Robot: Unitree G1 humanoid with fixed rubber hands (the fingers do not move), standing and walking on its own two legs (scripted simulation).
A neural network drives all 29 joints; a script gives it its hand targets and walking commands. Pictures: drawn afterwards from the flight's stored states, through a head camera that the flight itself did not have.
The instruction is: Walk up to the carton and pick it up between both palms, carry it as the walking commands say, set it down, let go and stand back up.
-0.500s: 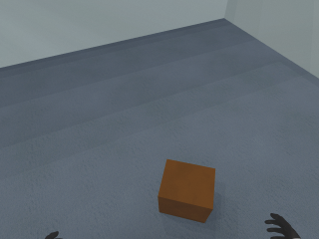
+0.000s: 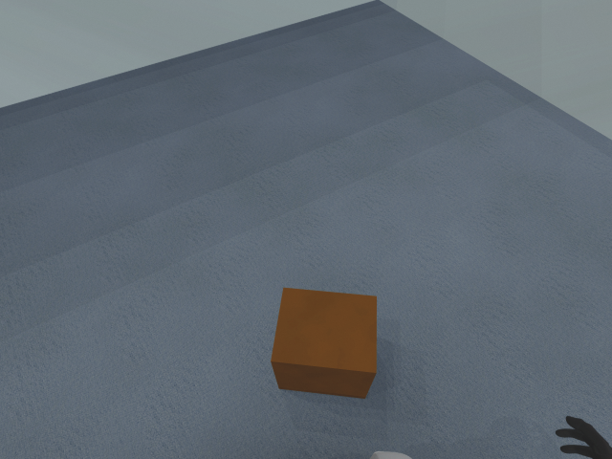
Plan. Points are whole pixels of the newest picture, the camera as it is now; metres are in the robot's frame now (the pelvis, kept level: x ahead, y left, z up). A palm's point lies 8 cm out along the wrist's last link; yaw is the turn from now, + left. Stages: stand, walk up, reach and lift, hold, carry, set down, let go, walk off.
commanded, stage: walk up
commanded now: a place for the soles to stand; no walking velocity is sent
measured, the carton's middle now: (325, 344) +0.49 -0.03 -0.64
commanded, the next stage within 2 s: none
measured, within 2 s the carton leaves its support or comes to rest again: neither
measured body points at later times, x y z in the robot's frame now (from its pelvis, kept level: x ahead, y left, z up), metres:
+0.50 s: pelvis +0.06 -0.03 +0.00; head +0.08 -0.03 +0.45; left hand +0.21 +0.27 -0.11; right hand +0.15 -0.36 -0.10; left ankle +0.05 +0.09 -0.74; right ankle +0.03 -0.14 -0.74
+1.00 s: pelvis +0.04 -0.02 +0.01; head +0.06 -0.03 +0.46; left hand +0.20 +0.28 -0.10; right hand +0.12 -0.35 -0.11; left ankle +0.05 +0.09 -0.74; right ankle +0.03 -0.14 -0.74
